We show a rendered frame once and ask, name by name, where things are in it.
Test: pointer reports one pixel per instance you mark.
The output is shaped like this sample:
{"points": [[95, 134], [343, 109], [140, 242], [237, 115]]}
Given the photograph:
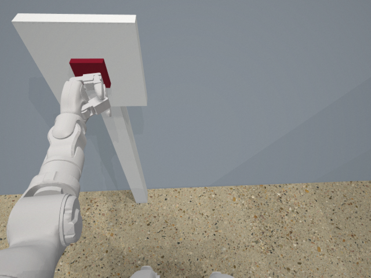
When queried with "panel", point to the panel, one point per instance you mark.
{"points": [[53, 39]]}

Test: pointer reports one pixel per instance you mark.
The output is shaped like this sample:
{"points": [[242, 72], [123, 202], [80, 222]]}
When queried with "left robot shin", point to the left robot shin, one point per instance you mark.
{"points": [[146, 268]]}

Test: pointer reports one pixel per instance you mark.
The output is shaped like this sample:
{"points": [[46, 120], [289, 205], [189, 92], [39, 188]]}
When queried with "robot left upper arm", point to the robot left upper arm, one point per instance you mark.
{"points": [[41, 227]]}

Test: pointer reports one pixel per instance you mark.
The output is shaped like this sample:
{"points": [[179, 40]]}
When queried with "button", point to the button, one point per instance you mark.
{"points": [[82, 66]]}

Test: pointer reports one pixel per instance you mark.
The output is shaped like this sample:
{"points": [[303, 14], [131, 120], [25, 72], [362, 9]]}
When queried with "right robot shin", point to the right robot shin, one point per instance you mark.
{"points": [[214, 273]]}

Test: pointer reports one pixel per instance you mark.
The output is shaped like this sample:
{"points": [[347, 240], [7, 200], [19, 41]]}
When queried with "robot left forearm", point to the robot left forearm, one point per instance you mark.
{"points": [[63, 164]]}

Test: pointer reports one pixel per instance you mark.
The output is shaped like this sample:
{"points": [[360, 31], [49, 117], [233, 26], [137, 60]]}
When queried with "robot left hand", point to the robot left hand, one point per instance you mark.
{"points": [[75, 100]]}

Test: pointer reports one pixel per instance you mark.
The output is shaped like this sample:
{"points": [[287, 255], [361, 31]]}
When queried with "robot shin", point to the robot shin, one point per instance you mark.
{"points": [[146, 268], [214, 273]]}

